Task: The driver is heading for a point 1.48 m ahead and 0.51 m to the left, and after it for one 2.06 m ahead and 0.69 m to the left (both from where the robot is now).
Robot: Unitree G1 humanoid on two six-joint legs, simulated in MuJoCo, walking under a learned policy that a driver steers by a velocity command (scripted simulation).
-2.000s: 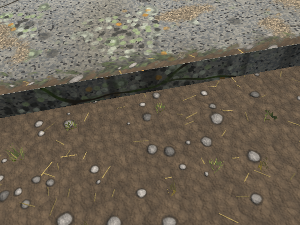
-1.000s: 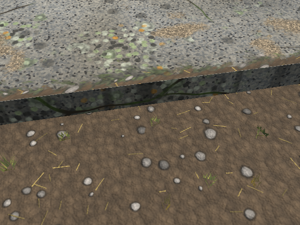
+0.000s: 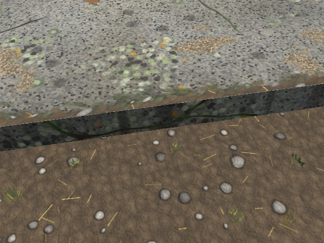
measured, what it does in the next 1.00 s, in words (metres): walks ahead: left foot, then right foot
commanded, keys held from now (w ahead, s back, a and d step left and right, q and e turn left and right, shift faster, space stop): w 0.68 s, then w+q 0.32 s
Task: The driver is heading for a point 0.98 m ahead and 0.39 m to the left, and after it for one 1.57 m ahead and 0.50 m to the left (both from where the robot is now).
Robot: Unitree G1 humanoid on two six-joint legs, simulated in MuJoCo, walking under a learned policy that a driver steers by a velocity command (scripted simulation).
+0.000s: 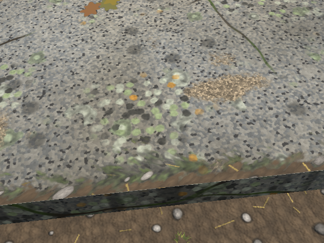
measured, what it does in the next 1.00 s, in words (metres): walks ahead, turning left: left foot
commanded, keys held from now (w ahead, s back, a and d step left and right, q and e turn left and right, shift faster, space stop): w+q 1.00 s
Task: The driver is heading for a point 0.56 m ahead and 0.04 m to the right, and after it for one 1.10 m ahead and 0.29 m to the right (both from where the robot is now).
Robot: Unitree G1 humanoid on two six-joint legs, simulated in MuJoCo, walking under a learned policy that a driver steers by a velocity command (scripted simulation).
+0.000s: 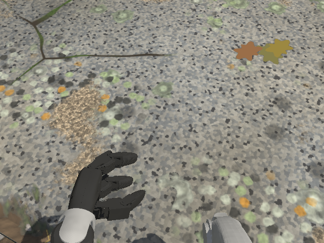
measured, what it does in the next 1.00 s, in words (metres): climbs: right foot 0.18 m higher, then left foot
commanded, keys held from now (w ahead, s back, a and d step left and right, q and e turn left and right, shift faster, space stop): w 0.48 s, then e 0.52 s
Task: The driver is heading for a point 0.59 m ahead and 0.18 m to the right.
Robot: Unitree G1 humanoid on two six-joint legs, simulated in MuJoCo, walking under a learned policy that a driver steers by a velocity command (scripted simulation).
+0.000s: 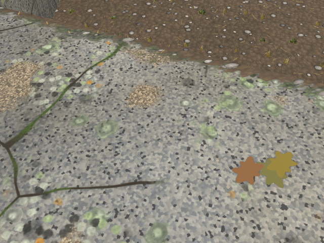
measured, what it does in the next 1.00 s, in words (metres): steps on the spot, turning right: right foot, then left foot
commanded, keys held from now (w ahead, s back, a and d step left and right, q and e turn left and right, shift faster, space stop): e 0.82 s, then no key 0.18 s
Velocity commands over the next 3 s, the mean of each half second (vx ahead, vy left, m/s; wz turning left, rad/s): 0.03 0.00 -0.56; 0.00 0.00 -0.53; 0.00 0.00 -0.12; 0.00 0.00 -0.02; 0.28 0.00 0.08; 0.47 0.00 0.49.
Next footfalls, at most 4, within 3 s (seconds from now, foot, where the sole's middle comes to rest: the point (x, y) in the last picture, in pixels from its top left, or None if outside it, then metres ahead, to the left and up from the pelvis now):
0.04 right None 0.11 -0.12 -0.78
0.46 left None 0.10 0.10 -0.78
0.86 right None -0.03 -0.14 -0.78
1.24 left None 0.08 0.07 -0.78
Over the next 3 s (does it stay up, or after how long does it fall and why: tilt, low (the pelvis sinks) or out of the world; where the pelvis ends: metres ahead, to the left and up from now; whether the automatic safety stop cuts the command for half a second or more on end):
stays up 0.35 -0.17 0.00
